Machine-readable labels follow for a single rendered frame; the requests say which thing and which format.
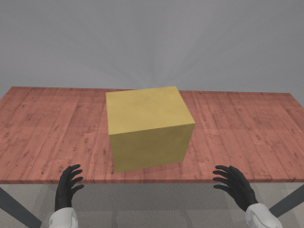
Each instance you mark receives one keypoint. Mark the right robot hand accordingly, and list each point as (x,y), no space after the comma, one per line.
(237,186)

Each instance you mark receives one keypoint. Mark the robot left forearm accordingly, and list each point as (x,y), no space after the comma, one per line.
(64,218)

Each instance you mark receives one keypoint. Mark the robot right forearm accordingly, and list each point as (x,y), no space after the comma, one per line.
(258,215)

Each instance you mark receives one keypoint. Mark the left robot hand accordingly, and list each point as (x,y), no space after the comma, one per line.
(64,193)

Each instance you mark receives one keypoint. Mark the table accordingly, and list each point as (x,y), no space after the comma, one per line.
(44,130)

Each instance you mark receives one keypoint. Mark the carton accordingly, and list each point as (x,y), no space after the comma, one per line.
(147,127)

